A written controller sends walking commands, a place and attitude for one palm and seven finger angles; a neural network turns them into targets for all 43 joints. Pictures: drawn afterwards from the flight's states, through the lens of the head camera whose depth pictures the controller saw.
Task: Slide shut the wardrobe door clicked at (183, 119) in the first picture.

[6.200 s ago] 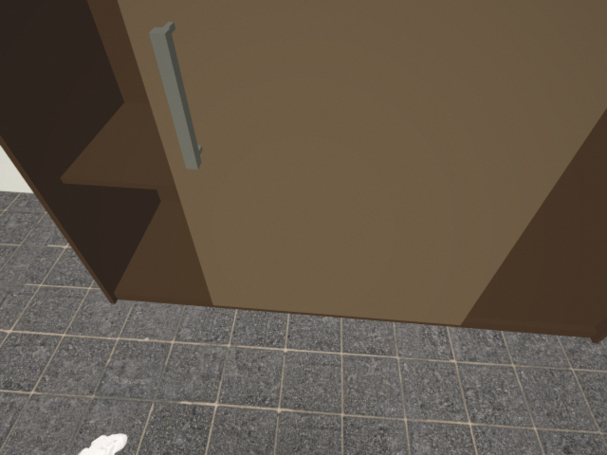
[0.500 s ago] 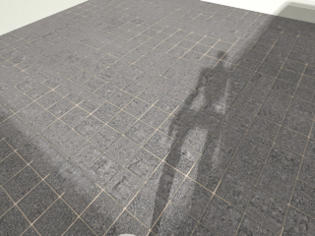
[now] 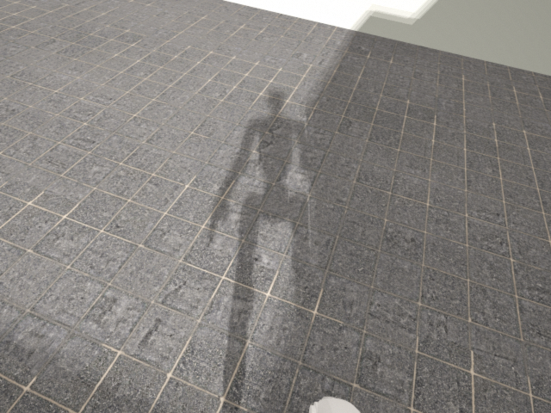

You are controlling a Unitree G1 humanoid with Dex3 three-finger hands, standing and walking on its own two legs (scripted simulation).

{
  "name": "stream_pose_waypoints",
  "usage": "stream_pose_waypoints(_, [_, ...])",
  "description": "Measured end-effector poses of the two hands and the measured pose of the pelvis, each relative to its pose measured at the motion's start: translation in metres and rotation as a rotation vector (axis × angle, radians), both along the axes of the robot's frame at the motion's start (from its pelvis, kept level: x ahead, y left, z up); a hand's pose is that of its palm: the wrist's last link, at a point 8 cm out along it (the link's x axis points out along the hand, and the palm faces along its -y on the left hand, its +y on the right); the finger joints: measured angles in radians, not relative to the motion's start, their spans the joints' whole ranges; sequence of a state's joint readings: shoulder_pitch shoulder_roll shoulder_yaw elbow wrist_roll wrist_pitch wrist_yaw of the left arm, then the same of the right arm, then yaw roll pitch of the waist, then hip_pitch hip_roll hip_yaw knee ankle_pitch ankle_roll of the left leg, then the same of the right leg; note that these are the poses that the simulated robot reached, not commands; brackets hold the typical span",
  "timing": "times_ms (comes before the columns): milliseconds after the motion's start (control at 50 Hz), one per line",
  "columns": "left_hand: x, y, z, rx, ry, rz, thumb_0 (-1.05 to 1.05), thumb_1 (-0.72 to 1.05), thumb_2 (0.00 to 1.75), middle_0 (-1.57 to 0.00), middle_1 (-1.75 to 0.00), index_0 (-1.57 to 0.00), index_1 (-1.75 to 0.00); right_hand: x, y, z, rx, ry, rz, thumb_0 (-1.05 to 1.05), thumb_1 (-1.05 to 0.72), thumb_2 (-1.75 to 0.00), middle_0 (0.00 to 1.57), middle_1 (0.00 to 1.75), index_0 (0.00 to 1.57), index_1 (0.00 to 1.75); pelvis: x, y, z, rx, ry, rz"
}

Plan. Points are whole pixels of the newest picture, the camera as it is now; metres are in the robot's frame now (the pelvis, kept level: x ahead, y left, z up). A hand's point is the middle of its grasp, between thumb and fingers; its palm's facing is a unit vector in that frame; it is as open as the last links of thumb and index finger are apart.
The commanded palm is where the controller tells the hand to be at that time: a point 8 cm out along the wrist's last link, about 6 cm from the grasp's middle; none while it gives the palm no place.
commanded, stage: turn to face it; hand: right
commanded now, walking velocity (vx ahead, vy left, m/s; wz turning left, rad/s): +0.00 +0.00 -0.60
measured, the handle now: out of the picture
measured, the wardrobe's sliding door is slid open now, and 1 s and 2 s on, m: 0.39 0.39 0.39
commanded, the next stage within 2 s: none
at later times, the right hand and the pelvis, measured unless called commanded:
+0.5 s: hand out of the picture +0.01 -0.30 -0.17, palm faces +0.34 +0.90 -0.25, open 7.4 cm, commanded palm none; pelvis +0.00 -0.06 +0.00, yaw -18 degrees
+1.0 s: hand out of the picture +0.00 -0.23 -0.14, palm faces +0.57 +0.78 -0.28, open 7.4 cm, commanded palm none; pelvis +0.03 -0.01 +0.00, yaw -37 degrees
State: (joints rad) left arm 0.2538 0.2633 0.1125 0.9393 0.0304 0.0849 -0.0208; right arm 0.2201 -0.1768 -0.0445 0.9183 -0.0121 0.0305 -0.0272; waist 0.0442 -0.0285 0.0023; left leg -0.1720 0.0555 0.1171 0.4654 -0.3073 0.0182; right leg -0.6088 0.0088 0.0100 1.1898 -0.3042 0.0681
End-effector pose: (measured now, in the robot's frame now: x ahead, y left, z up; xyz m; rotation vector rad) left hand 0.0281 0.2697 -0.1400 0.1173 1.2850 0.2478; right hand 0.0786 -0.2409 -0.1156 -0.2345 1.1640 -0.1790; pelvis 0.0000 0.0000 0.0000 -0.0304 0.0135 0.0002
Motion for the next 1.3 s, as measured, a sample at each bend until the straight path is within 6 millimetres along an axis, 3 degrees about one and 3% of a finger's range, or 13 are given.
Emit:
stream_pose_waypoints(80, [0.022, -0.001, 0.001, 0.017, 0.018, -0.088, 0.00, 0.91, 0.90, -0.20, -0.30, -0.20, -0.30, -0.020, 0.001, -0.006, 0.027, -0.002, -0.058, 0.01, -0.91, -0.90, 0.20, 0.29, 0.20, 0.30, -0.002, -0.003, -0.002, 0.000, 0.000, -0.065])
stream_pose_waypoints(140, [0.047, -0.012, 0.001, 0.027, 0.022, -0.162, 0.00, 0.91, 0.90, -0.20, -0.30, -0.20, -0.30, -0.043, -0.009, -0.013, 0.033, 0.025, -0.115, 0.01, -0.92, -0.90, 0.20, 0.29, 0.20, 0.30, -0.003, -0.010, -0.004, 0.004, 0.006, -0.107])
stream_pose_waypoints(280, [0.122, -0.069, 0.003, 0.060, -0.082, -0.351, 0.01, 0.91, 0.90, -0.20, -0.30, -0.20, -0.30, -0.105, -0.055, -0.044, 0.057, 0.141, -0.260, 0.01, -0.91, -0.90, 0.21, 0.30, 0.20, 0.30, -0.003, -0.042, -0.021, 0.023, 0.023, -0.204])
stream_pose_waypoints(360, [0.144, -0.099, 0.017, 0.061, -0.151, -0.411, 0.00, 0.91, 0.90, -0.20, -0.30, -0.20, -0.30, -0.123, -0.079, -0.044, 0.048, 0.191, -0.315, 0.01, -0.91, -0.90, 0.20, 0.29, 0.20, 0.30, -0.003, -0.054, -0.016, 0.042, 0.015, -0.233])
stream_pose_waypoints(460, [0.146, -0.118, 0.027, 0.058, -0.145, -0.453, 0.00, 0.91, 0.90, -0.20, -0.30, -0.21, -0.30, -0.107, -0.097, -0.029, 0.039, 0.105, -0.352, 0.01, -0.91, -0.90, 0.20, 0.29, 0.20, 0.30, 0.000, -0.061, -0.004, 0.065, 0.005, -0.290])
stream_pose_waypoints(580, [0.142, -0.121, 0.021, 0.032, -0.101, -0.483, 0.00, 0.90, 0.90, -0.20, -0.30, -0.21, -0.30, -0.075, -0.102, -0.015, 0.018, -0.023, -0.377, 0.01, -0.91, -0.90, 0.20, 0.29, 0.20, 0.30, 0.006, -0.059, -0.002, 0.052, 0.002, -0.353])
stream_pose_waypoints(740, [0.144, -0.094, -0.005, -0.004, -0.030, -0.497, 0.00, 0.90, 0.90, -0.20, -0.30, -0.21, -0.30, -0.038, -0.076, -0.002, -0.016, -0.123, -0.391, 0.01, -0.91, -0.90, 0.20, 0.29, 0.20, 0.30, 0.022, -0.035, -0.010, 0.029, 0.009, -0.444])
stream_pose_waypoints(820, [0.156, -0.079, -0.019, -0.014, -0.001, -0.521, 0.01, 0.90, 0.90, -0.20, -0.30, -0.21, -0.30, -0.041, -0.055, 0.004, -0.044, -0.147, -0.417, 0.01, -0.91, -0.90, 0.20, 0.29, 0.20, 0.30, 0.029, -0.022, -0.014, 0.016, -0.001, -0.505])
stream_pose_waypoints(940, [0.182, -0.080, -0.012, -0.021, 0.019, -0.613, 0.01, 0.91, 0.90, -0.20, -0.30, -0.20, -0.30, -0.083, -0.029, 0.011, -0.036, -0.096, -0.534, 0.01, -0.90, -0.90, 0.20, 0.29, 0.20, 0.30, 0.034, -0.014, -0.004, -0.013, -0.018, -0.596])
stream_pose_waypoints(1060, [0.209, -0.104, -0.004, -0.001, 0.010, -0.724, 0.01, 0.91, 0.90, -0.20, -0.30, -0.20, -0.30, -0.138, -0.008, -0.002, 0.002, -0.010, -0.661, 0.01, -0.90, -0.90, 0.20, 0.29, 0.20, 0.30, 0.031, -0.016, -0.003, -0.004, -0.023, -0.682])
stream_pose_waypoints(1140, [0.227, -0.138, 0.002, 0.017, -0.018, -0.820, 0.01, 0.91, 0.90, -0.20, -0.30, -0.20, -0.30, -0.180, 0.000, -0.017, 0.040, 0.047, -0.752, 0.01, -0.90, -0.90, 0.20, 0.29, 0.20, 0.30, 0.024, -0.024, -0.007, 0.013, -0.023, -0.737])
stream_pose_waypoints(1240, [0.245, -0.200, 0.008, 0.038, -0.112, -0.955, 0.01, 0.91, 0.90, -0.20, -0.30, -0.20, -0.30, -0.236, 0.001, -0.046, 0.095, 0.101, -0.866, 0.01, -0.90, -0.90, 0.20, 0.29, 0.20, 0.30, 0.010, -0.044, -0.022, 0.045, -0.024, -0.807])
stream_pose_waypoints(1300, [0.246, -0.232, 0.017, 0.029, -0.179, -1.007, 0.00, 0.91, 0.90, -0.20, -0.30, -0.20, -0.30, -0.261, -0.003, -0.056, 0.120, 0.141, -0.914, 0.01, -0.91, -0.90, 0.20, 0.29, 0.20, 0.30, 0.001, -0.053, -0.023, 0.039, -0.025, -0.826])
